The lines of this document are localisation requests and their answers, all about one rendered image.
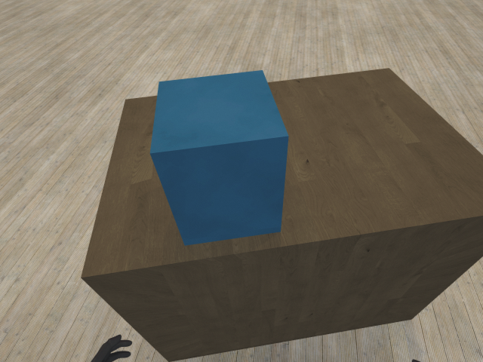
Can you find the left robot hand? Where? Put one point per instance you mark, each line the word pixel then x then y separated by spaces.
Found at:
pixel 103 355

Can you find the carton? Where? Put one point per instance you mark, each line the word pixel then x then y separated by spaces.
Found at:
pixel 220 149

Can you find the pedestal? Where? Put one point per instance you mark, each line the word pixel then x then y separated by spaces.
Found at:
pixel 382 212

